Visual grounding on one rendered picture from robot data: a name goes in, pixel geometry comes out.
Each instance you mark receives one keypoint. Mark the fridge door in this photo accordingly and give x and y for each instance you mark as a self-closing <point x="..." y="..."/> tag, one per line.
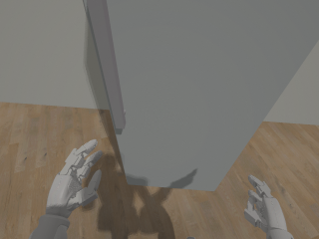
<point x="198" y="77"/>

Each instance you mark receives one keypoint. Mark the right robot forearm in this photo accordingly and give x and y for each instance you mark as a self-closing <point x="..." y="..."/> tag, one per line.
<point x="278" y="234"/>

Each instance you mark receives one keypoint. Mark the handle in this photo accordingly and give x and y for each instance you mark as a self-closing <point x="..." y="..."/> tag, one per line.
<point x="100" y="19"/>

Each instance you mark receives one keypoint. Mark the left robot hand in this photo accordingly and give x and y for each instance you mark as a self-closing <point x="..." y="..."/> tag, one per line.
<point x="68" y="182"/>

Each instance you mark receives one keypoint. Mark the left robot forearm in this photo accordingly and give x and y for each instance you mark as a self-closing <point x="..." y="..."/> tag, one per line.
<point x="51" y="227"/>

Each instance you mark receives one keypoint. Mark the right robot hand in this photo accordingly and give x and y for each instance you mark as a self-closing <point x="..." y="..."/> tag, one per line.
<point x="269" y="214"/>

